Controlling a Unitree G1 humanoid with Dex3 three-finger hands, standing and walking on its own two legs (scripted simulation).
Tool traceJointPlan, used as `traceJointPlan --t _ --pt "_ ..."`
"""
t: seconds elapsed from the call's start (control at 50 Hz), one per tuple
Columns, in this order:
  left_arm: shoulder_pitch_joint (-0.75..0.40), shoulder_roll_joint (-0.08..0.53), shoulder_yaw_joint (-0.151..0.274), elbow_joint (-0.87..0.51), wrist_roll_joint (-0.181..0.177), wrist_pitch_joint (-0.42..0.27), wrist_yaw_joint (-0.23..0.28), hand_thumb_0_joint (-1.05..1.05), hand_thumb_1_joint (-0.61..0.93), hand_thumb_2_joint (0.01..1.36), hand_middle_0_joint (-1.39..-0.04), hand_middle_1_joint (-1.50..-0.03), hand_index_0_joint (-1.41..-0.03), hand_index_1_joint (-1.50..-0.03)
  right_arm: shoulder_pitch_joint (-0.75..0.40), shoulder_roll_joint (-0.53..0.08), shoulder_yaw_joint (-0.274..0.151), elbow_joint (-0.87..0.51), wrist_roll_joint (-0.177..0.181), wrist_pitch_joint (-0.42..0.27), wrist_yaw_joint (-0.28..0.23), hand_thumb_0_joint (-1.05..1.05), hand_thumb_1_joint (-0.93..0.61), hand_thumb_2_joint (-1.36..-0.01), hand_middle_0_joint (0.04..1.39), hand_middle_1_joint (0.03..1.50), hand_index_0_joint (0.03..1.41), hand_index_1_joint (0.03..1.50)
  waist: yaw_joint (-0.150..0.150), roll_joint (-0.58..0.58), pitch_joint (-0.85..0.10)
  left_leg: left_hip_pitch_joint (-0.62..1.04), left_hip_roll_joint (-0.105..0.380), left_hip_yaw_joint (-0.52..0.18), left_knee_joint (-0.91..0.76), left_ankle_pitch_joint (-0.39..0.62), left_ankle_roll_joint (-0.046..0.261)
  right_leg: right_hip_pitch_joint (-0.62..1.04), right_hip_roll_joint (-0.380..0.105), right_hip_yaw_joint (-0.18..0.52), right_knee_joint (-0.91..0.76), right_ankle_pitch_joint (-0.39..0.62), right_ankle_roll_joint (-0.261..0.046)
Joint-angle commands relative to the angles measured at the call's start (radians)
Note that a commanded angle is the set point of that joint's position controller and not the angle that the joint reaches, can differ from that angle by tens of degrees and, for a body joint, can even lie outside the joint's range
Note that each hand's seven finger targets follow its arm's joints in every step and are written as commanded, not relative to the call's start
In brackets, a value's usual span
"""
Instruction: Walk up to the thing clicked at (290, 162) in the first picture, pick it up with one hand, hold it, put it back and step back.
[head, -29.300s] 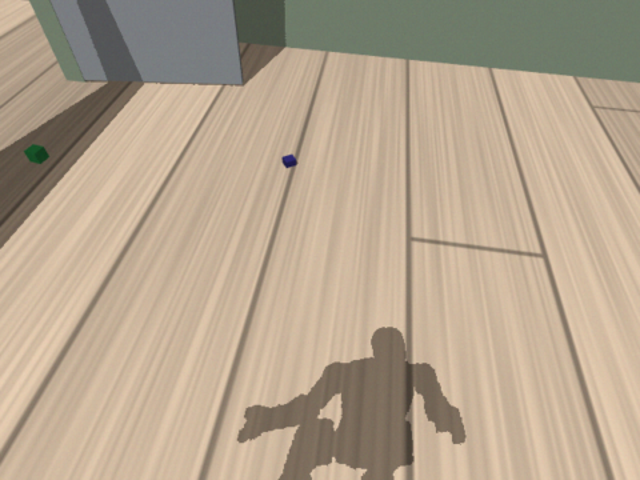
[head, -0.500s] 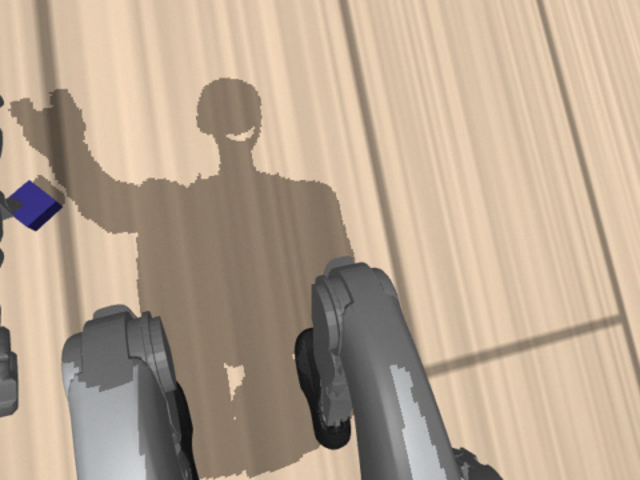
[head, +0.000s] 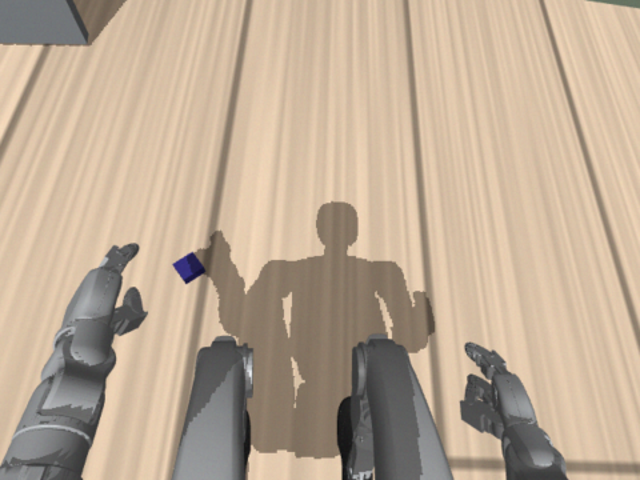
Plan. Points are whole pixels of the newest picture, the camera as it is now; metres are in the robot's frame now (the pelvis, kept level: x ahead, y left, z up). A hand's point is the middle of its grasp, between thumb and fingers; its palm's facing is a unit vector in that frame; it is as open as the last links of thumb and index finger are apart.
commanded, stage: home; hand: left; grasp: from above
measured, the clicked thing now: (189, 268) +0.52 +0.25 -0.49
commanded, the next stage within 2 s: none
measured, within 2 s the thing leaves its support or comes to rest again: neither
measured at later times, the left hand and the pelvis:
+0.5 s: hand (90, 332) +0.26 +0.19 +0.11, palm faces +0.11 -0.97 -0.22, open 7.4 cm; pelvis +0.07 +0.00 +0.18, yaw +2 degrees
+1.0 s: hand (45, 379) +0.22 +0.19 +0.16, palm faces +0.12 -0.97 -0.20, open 7.5 cm; pelvis +0.07 +0.00 +0.21, yaw +3 degrees
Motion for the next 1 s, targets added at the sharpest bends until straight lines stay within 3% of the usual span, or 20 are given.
traceJointPlan --t 0.0,0.02,0.06,0.14,0.2,0.22,0.34,0.44,0.46,0.58,0.74,0.98 --pt "-0.098 0.115 0.050 -0.281 -0.136 0.030 0.024 0.000 0.905 0.916 -0.204 -0.310 -0.203 -0.311 0.063 -0.154 -0.051 -0.111 0.010 -0.059 -0.047 0.000 -0.899 -0.900 0.200 0.300 0.200 0.300 -0.032 0.134 -0.439 0.538 0.001 -0.044 -0.457 -0.089 0.027 0.337 0.037 -0.004 -0.335 0.008 -0.045" --pt "-0.061 0.091 0.028 -0.300 -0.164 0.045 0.021 0.000 0.903 0.909 -0.202 -0.305 -0.202 -0.306 0.055 -0.144 -0.046 -0.116 0.011 -0.065 -0.054 0.000 -0.899 -0.900 0.200 0.300 0.200 0.300 -0.046 0.124 -0.415 0.541 -0.003 -0.037 -0.473 -0.094 0.031 0.367 0.038 0.002 -0.372 0.001 -0.043" --pt "-0.016 0.094 0.052 -0.325 -0.202 0.071 0.026 0.000 0.900 0.902 -0.200 -0.301 -0.200 -0.301 0.049 -0.134 -0.032 -0.130 0.017 -0.076 -0.067 0.000 -0.900 -0.900 0.200 0.300 0.200 0.300 -0.037 0.106 -0.367 0.575 -0.004 -0.038 -0.523 -0.101 0.032 0.430 0.038 0.010 -0.429 -0.011 -0.042" --pt "0.092 0.042 0.055 -0.341 -0.266 0.116 0.039 0.000 0.900 0.900 -0.200 -0.300 -0.200 -0.300 0.074 -0.102 -0.011 -0.131 0.021 -0.093 -0.092 0.000 -0.900 -0.900 0.200 0.300 0.200 0.300 -0.047 0.069 -0.300 0.656 -0.008 -0.024 -0.601 -0.012 0.031 0.564 0.038 0.019 -0.544 0.042 -0.041" --pt "0.174 0.028 0.090 -0.390 -0.317 0.140 0.045 0.000 0.900 0.900 -0.200 -0.300 -0.200 -0.300 0.095 -0.086 0.002 -0.136 0.024 -0.108 -0.117 0.000 -0.900 -0.900 0.200 0.300 0.200 0.300 -0.025 0.071 -0.294 0.750 -0.008 -0.009 -0.662 0.091 0.029 0.685 0.040 0.023 -0.622 0.119 -0.043" --pt "0.199 0.000 0.076 -0.398 -0.326 0.145 0.043 0.000 0.900 0.900 -0.200 -0.300 -0.200 -0.300 0.101 -0.084 0.004 -0.137 0.023 -0.115 -0.126 0.000 -0.900 -0.900 0.200 0.300 0.200 0.300 -0.037 0.063 -0.286 0.774 -0.008 -0.006 -0.680 0.120 0.028 0.711 0.040 0.023 -0.642 0.142 -0.043" --pt "0.378 -0.037 0.089 -0.486 -0.369 0.174 0.030 0.000 0.900 0.900 -0.200 -0.300 -0.200 -0.300 0.150 -0.070 0.010 -0.144 0.012 -0.144 -0.161 0.000 -0.901 -0.900 0.200 0.299 0.200 0.299 -0.018 0.079 -0.222 0.938 -0.009 0.012 -0.800 0.290 0.019 0.887 0.045 0.012 -0.766 0.277 -0.040" --pt "0.517 -0.048 0.080 -0.593 -0.375 0.196 0.020 0.000 0.900 0.900 -0.200 -0.300 -0.200 -0.300 0.181 -0.067 0.003 -0.172 0.005 -0.165 -0.178 0.000 -0.901 -0.899 0.200 0.299 0.200 0.299 0.001 0.079 -0.169 1.064 -0.008 0.022 -0.904 0.369 0.012 1.001 0.053 -0.003 -0.868 0.334 -0.039" --pt "0.538 -0.062 0.059 -0.610 -0.373 0.201 0.018 0.000 0.900 0.900 -0.200 -0.300 -0.200 -0.300 0.184 -0.063 0.003 -0.174 0.003 -0.169 -0.182 0.000 -0.901 -0.899 0.200 0.299 0.200 0.299 -0.010 0.080 -0.159 1.078 -0.009 0.025 -0.915 0.385 0.012 1.022 0.054 -0.005 -0.889 0.349 -0.040" --pt "0.648 -0.077 0.048 -0.686 -0.375 0.225 0.000 0.000 0.900 0.900 -0.200 -0.300 -0.200 -0.300 0.181 -0.060 0.003 -0.189 -0.006 -0.197 -0.194 0.000 -0.901 -0.899 0.200 0.299 0.200 0.299 -0.002 0.043 -0.063 1.123 -0.011 0.030 -0.982 0.402 0.018 1.079 0.062 -0.024 -0.957 0.360 -0.035" --pt "0.626 -0.069 0.040 -0.688 -0.364 0.243 -0.032 0.000 0.899 0.900 -0.200 -0.300 -0.200 -0.300 0.157 -0.071 -0.001 -0.197 -0.015 -0.237 -0.197 0.000 -0.901 -0.900 0.200 0.299 0.200 0.299 -0.007 -0.007 0.041 1.118 -0.020 0.043 -1.021 0.306 0.030 1.078 0.053 -0.027 -1.016 0.276 -0.024" --pt "0.613 -0.052 0.050 -0.711 -0.349 0.223 -0.035 0.000 0.841 0.866 -0.194 -0.290 -0.194 -0.290 0.142 -0.070 0.003 -0.187 -0.022 -0.260 -0.191 0.000 -0.901 -0.900 0.200 0.299 0.200 0.299 0.014 0.059 -0.001 1.147 -0.014 0.032 -1.033 0.307 0.020 1.095 0.052 -0.027 -0.990 0.276 -0.031"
